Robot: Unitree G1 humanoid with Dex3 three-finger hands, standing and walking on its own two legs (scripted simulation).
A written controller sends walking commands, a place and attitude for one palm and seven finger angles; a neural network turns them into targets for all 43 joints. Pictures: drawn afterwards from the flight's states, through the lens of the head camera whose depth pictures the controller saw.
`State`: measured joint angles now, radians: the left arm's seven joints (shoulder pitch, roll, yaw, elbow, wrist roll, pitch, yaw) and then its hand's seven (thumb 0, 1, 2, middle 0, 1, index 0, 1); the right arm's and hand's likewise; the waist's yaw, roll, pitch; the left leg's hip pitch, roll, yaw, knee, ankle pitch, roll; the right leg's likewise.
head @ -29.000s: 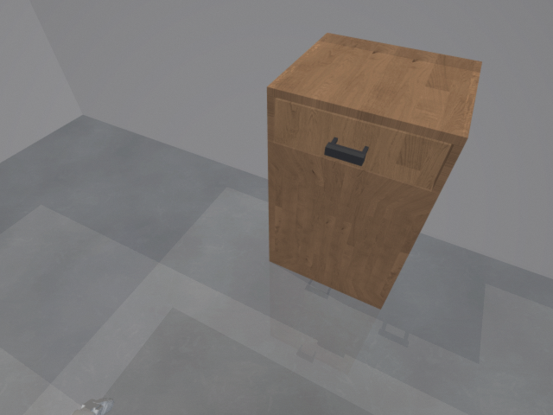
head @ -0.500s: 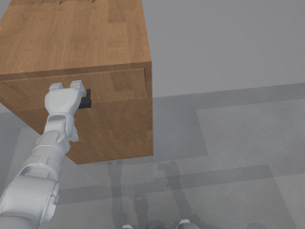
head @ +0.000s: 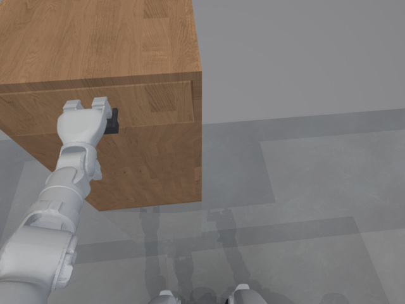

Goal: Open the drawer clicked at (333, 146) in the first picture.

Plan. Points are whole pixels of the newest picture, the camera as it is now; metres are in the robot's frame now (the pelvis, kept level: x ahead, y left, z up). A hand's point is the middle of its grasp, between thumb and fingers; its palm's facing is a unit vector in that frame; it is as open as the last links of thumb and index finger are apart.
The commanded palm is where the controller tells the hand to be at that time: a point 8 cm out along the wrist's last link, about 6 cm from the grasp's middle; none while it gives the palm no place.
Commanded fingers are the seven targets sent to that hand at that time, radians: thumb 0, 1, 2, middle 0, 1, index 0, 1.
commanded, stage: lower the fingers behind the handle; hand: left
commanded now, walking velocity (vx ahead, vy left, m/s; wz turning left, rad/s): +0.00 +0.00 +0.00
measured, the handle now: (95, 120) +0.51 +0.25 +0.00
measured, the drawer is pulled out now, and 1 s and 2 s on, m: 0.00 0.00 0.00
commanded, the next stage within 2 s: lift the fingers back up to retry in 0.48 s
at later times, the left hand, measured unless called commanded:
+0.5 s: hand (92, 140) +0.45 +0.24 +0.01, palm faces -0.05 +0.03 -1.00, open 13.9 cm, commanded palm +0.44 +0.23 +0.04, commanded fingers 0.00 -0.50 0.30 -0.30 -1.20 -0.30 -1.20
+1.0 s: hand (90, 127) +0.47 +0.24 +0.04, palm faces -0.02 -0.02 -1.00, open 13.8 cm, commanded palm +0.44 +0.24 +0.10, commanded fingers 0.00 -0.50 0.30 -0.30 -1.20 -0.30 -1.20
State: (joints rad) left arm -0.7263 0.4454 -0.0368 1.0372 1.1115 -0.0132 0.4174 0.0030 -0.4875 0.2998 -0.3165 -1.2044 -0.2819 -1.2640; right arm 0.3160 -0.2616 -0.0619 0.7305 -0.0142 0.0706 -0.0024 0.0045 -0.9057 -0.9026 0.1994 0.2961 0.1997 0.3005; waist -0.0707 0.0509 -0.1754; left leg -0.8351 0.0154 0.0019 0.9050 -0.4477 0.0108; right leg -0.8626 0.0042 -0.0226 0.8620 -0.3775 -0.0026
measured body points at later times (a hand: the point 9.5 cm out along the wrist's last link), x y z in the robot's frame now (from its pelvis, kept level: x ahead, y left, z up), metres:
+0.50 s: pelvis -0.02 +0.00 -0.01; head +0.09 +0.00 +0.42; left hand +0.45 +0.24 +0.06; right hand -0.01 -0.27 -0.15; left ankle -0.02 +0.11 -0.69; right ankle +0.01 -0.12 -0.69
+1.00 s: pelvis +0.00 +0.01 +0.01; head +0.09 +0.00 +0.45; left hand +0.46 +0.23 +0.09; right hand +0.01 -0.26 -0.12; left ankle -0.02 +0.11 -0.69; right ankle +0.01 -0.12 -0.69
